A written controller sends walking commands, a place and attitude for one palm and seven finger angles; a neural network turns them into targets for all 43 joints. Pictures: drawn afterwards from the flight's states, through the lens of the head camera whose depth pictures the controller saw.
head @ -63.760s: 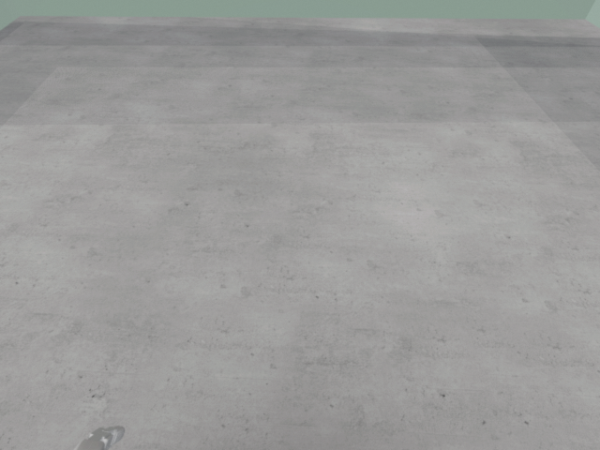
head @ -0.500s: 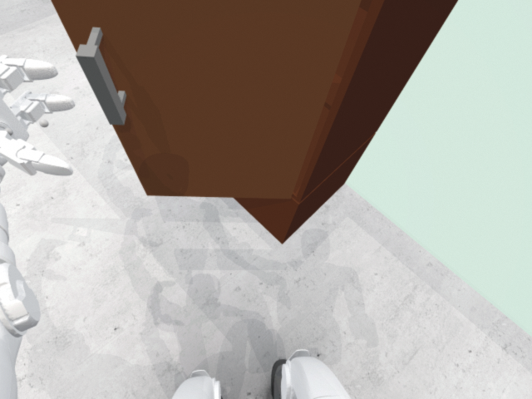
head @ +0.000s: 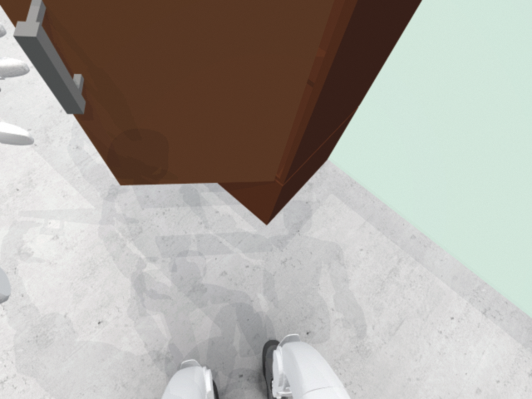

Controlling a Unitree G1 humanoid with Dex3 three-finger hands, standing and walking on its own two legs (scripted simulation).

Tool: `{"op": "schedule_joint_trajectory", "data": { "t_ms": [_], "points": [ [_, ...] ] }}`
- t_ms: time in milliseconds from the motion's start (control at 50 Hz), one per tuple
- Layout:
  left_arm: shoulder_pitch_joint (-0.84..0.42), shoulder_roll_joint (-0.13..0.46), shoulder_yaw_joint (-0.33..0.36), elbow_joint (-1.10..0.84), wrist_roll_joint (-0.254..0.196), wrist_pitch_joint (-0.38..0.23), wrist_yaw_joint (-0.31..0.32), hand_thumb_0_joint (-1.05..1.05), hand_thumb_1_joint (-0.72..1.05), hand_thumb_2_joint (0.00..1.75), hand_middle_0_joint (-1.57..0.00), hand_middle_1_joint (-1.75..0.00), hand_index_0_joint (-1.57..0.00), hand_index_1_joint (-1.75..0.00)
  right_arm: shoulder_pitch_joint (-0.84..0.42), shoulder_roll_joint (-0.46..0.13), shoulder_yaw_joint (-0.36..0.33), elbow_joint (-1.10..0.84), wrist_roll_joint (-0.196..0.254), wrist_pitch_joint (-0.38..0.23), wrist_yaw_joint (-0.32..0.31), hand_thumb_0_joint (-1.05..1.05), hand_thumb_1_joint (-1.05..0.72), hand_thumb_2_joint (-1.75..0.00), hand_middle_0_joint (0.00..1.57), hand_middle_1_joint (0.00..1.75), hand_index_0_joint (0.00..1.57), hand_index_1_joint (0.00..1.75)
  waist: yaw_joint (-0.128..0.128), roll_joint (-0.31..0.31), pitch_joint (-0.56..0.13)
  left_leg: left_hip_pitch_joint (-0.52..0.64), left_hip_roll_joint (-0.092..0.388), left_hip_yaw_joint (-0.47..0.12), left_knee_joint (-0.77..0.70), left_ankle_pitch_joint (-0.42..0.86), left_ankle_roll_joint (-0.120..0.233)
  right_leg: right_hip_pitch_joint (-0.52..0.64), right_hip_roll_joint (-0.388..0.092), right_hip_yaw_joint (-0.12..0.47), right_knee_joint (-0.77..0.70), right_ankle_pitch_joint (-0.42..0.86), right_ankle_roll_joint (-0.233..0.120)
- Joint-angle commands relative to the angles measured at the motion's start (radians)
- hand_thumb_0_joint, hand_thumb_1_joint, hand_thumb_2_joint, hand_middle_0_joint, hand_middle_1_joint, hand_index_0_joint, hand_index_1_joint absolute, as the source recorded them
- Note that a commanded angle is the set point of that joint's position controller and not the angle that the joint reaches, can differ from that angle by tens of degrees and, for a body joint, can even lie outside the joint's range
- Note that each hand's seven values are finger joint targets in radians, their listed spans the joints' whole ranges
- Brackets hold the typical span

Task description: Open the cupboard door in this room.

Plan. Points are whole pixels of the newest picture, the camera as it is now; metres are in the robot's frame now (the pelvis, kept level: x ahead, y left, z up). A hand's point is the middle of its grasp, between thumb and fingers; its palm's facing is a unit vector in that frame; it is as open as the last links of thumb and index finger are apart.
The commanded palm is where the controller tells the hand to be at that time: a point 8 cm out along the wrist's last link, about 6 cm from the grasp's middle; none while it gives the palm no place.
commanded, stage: move the hooked fingers beside the handle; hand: left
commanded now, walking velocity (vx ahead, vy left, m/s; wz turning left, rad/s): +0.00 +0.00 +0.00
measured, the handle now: (57, 61) +0.56 +0.23 +0.09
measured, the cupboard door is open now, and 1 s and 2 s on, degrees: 46 46 46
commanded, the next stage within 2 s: slide the fingers in behind the handle in 0.58 s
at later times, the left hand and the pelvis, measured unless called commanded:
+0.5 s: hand (2, 97) +0.49 +0.27 +0.10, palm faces -0.04 -1.00 -0.03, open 13.9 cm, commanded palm +0.48 +0.32 +0.09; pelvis +0.00 +0.00 +0.00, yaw +1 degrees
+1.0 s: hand (25, 92) +0.51 +0.25 +0.09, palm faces -0.05 -1.00 -0.02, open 13.9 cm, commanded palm +0.49 +0.30 +0.09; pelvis +0.00 +0.00 +0.00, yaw +0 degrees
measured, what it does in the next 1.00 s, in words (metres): stands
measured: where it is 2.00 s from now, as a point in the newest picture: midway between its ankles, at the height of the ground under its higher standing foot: outside the picture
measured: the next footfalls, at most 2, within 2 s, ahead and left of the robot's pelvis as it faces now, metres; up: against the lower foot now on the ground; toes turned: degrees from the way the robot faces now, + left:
none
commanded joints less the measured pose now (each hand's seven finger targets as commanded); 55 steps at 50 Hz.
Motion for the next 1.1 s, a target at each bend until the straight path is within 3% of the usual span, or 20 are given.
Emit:
{"op": "schedule_joint_trajectory", "data": {
  "t_ms": [0, 40, 160, 220, 240, 300, 320, 440, 480, 540, 580, 640, 660, 740, 820, 880, 940, 980, 1040, 1080],
  "points": [
    [-0.342, 0.312, 0.05, -0.285, -0.056, -0.074, -0.006, 0.0, -0.5, 0.3, -0.3, -1.2, -0.3, -1.2, 0.18, -0.202, -0.086, -0.043, -0.003, 0.0, -0.006, 0.0, -0.9, -0.9, 0.2, 0.3, 0.2, 0.3, 0.037, 0.201, -0.586, 0.345, -0.012, -0.097, -0.1, 0.666, -0.022, 0.359, 0.042, 0.048, -0.026, 0.363, -0.017],
    [-0.327, 0.276, 0.035, -0.314, -0.077, -0.075, -0.009, 0.0, -0.5, 0.3, -0.3, -1.2, -0.3, -1.2, 0.177, -0.2, -0.087, -0.043, -0.001, 0.002, -0.001, 0.0, -0.9, -0.9, 0.2, 0.3, 0.2, 0.3, 0.043, 0.241, -0.584, 0.388, -0.01, -0.098, -0.102, 0.713, -0.032, 0.339, 0.046, 0.045, -0.03, 0.366, -0.021],
    [-0.29, 0.238, 0.01, -0.265, -0.064, -0.053, 0.018, 0.0, -0.5, 0.3, -0.3, -1.2, -0.3, -1.2, 0.166, -0.194, -0.087, -0.033, 0.001, 0.007, 0.0, 0.0, -0.9, -0.9, 0.2, 0.3, 0.2, 0.3, 0.04, 0.188, -0.463, 0.343, -0.013, -0.098, -0.118, 0.668, -0.03, 0.327, 0.043, 0.037, -0.044, 0.338, -0.019],
    [-0.348, 0.166, -0.055, -0.28, -0.06, -0.06, 0.03, 0.0, -0.5, 0.3, -0.3, -1.2, -0.3, -1.2, 0.154, -0.188, -0.084, -0.036, 0.002, 0.005, -0.005, 0.0, -0.9, -0.9, 0.2, 0.3, 0.2, 0.3, 0.016, 0.213, -0.425, 0.351, -0.015, -0.099, -0.124, 0.644, -0.032, 0.286, 0.043, 0.033, -0.046, 0.309, -0.022],
    [-0.348, 0.206, -0.022, -0.28, -0.057, -0.066, 0.035, 0.0, -0.5, 0.3, -0.3, -1.2, -0.3, -1.2, 0.163, -0.192, -0.087, -0.027, -0.002, 0.005, -0.005, 0.0, -0.9, -0.9, 0.2, 0.3, 0.2, 0.3, 0.027, 0.209, -0.461, 0.366, -0.013, -0.105, -0.12, 0.653, -0.04, 0.296, 0.043, 0.032, -0.041, 0.308, -0.021],
    [-0.358, 0.203, -0.026, -0.266, -0.052, -0.082, 0.046, 0.0, -0.5, 0.3, -0.3, -1.2, -0.3, -1.2, 0.155, -0.19, -0.084, -0.031, -0.001, 0.001, -0.008, 0.0, -0.9, -0.9, 0.2, 0.3, 0.2, 0.3, 0.021, 0.161, -0.468, 0.331, -0.017, -0.101, -0.116, 0.61, -0.031, 0.321, 0.04, 0.04, -0.037, 0.307, -0.018],
    [-0.379, 0.183, -0.039, -0.28, -0.061, -0.092, 0.045, 0.0, -0.5, 0.3, -0.3, -1.2, -0.3, -1.2, 0.149, -0.187, -0.082, -0.035, -0.002, -0.002, -0.01, 0.0, -0.9, -0.9, 0.2, 0.3, 0.2, 0.3, 0.017, 0.208, -0.475, 0.355, -0.017, -0.101, -0.114, 0.636, -0.037, 0.303, 0.042, 0.037, -0.032, 0.313, -0.024],
    [-0.408, 0.22, -0.029, -0.254, -0.04, -0.097, 0.051, 0.0, -0.5, 0.3, -0.3, -1.2, -0.3, -1.2, 0.143, -0.19, -0.078, -0.025, 0.0, -0.007, -0.016, 0.0, -0.9, -0.9, 0.2, 0.3, 0.2, 0.3, 0.023, 0.212, -0.508, 0.343, -0.018, -0.108, -0.107, 0.606, -0.043, 0.304, 0.036, 0.04, -0.021, 0.289, -0.022],
    [-0.419, 0.205, -0.049, -0.21, -0.033, -0.083, 0.054, 0.0, -0.5, 0.3, -0.3, -1.2, -0.3, -1.2, 0.143, -0.188, -0.073, -0.019, 0.001, -0.007, -0.016, 0.0, -0.9, -0.9, 0.2, 0.3, 0.2, 0.3, 0.005, 0.165, -0.454, 0.287, -0.02, -0.102, -0.106, 0.543, -0.032, 0.302, 0.036, 0.042, -0.028, 0.275, -0.018],
    [-0.408, 0.249, -0.011, -0.226, -0.036, -0.087, 0.054, 0.0, -0.5, 0.3, -0.3, -1.2, -0.3, -1.2, 0.146, -0.192, -0.073, -0.029, 0.0, -0.011, -0.019, 0.0, -0.9, -0.9, 0.2, 0.3, 0.2, 0.3, 0.025, 0.193, -0.516, 0.294, -0.023, -0.1, -0.106, 0.554, -0.031, 0.341, 0.034, 0.05, -0.021, 0.298, -0.022],
    [-0.417, 0.261, -0.011, -0.218, -0.029, -0.083, 0.055, 0.0, -0.5, 0.3, -0.3, -1.2, -0.3, -1.2, 0.148, -0.191, -0.071, -0.029, 0.001, -0.01, -0.019, 0.0, -0.9, -0.9, 0.2, 0.3, 0.2, 0.3, 0.015, 0.151, -0.507, 0.254, -0.023, -0.094, -0.103, 0.517, -0.021, 0.358, 0.034, 0.055, -0.023, 0.301, -0.018],
    [-0.434, 0.242, -0.029, -0.205, -0.033, -0.083, 0.05, 0.0, -0.5, 0.3, -0.3, -1.2, -0.3, -1.2, 0.147, -0.191, -0.067, -0.027, 0.001, -0.012, -0.02, 0.0, -0.9, -0.9, 0.2, 0.3, 0.2, 0.3, 0.009, 0.183, -0.491, 0.241, -0.025, -0.09, -0.108, 0.487, -0.02, 0.348, 0.034, 0.056, -0.025, 0.288, -0.021],
    [-0.422, 0.279, -0.009, -0.188, -0.022, -0.08, 0.051, 0.0, -0.5, 0.3, -0.3, -1.2, -0.3, -1.2, 0.154, -0.195, -0.068, -0.024, 0.002, -0.011, -0.021, 0.0, -0.9, -0.9, 0.2, 0.3, 0.2, 0.3, 0.011, 0.156, -0.479, 0.221, -0.025, -0.091, -0.105, 0.473, -0.016, 0.352, 0.034, 0.056, -0.025, 0.28, -0.02],
    [-0.43, 0.233, -0.036, -0.231, -0.036, -0.085, 0.046, 0.0, -0.5, 0.3, -0.3, -1.2, -0.3, -1.2, 0.161, -0.192, -0.071, -0.021, -0.001, -0.013, -0.019, 0.0, -0.9, -0.9, 0.2, 0.3, 0.2, 0.3, 0.007, 0.208, -0.528, 0.274, -0.021, -0.092, -0.105, 0.506, -0.021, 0.334, 0.035, 0.055, -0.026, 0.286, -0.021],
    [-0.415, 0.203, -0.045, -0.239, -0.048, -0.081, 0.046, 0.0, -0.5, 0.3, -0.3, -1.2, -0.3, -1.2, 0.164, -0.191, -0.072, -0.031, -0.001, -0.014, -0.017, 0.0, -0.9, -0.9, 0.2, 0.3, 0.2, 0.3, 0.008, 0.186, -0.515, 0.258, -0.025, -0.089, -0.112, 0.498, -0.014, 0.347, 0.038, 0.053, -0.028, 0.294, -0.025],
    [-0.387, 0.242, -0.009, -0.227, -0.043, -0.074, 0.061, 0.0, -0.5, 0.3, -0.3, -1.2, -0.3, -1.2, 0.171, -0.193, -0.074, -0.025, -0.002, -0.01, -0.012, 0.0, -0.9, -0.9, 0.2, 0.3, 0.2, 0.3, 0.019, 0.16, -0.51, 0.236, -0.023, -0.086, -0.114, 0.486, -0.013, 0.371, 0.038, 0.057, -0.032, 0.299, -0.021],
    [-0.388, 0.23, -0.017, -0.263, -0.039, -0.081, 0.075, 0.0, -0.5, 0.3, -0.3, -1.2, -0.3, -1.2, 0.166, -0.189, -0.075, -0.031, -0.003, -0.009, -0.008, 0.0, -0.9, -0.9, 0.2, 0.3, 0.2, 0.3, 0.027, 0.193, -0.527, 0.248, -0.026, -0.083, -0.116, 0.5, -0.016, 0.379, 0.036, 0.059, -0.029, 0.315, -0.023],
    [-0.381, 0.2, -0.037, -0.25, -0.035, -0.08, 0.087, 0.0, -0.5, 0.3, -0.3, -1.2, -0.3, -1.2, 0.165, -0.185, -0.076, -0.027, 0.0, -0.008, -0.006, 0.0, -0.9, -0.9, 0.2, 0.3, 0.2, 0.3, 0.017, 0.174, -0.477, 0.242, -0.024, -0.079, -0.119, 0.48, -0.012, 0.359, 0.038, 0.058, -0.038, 0.298, -0.02],
    [-0.371, 0.202, -0.018, -0.298, -0.046, -0.096, 0.095, 0.0, -0.5, 0.3, -0.3, -1.2, -0.3, -1.2, 0.167, -0.186, -0.083, -0.034, -0.004, -0.01, -0.004, 0.0, -0.9, -0.9, 0.2, 0.3, 0.2, 0.3, 0.03, 0.195, -0.554, 0.295, -0.023, -0.082, -0.116, 0.544, -0.018, 0.384, 0.039, 0.058, -0.031, 0.338, -0.022],
    [-0.35, 0.167, -0.037, -0.294, -0.051, -0.095, 0.096, 0.0, -0.5, 0.3, -0.3, -1.2, -0.3, -1.2, 0.162, -0.182, -0.082, -0.034, -0.001, -0.009, -0.002, 0.0, -0.9, -0.9, 0.2, 0.3, 0.2, 0.3, 0.031, 0.19, -0.535, 0.295, -0.023, -0.082, -0.119, 0.552, -0.021, 0.382, 0.037, 0.055, -0.034, 0.34, -0.021]
  ]
}}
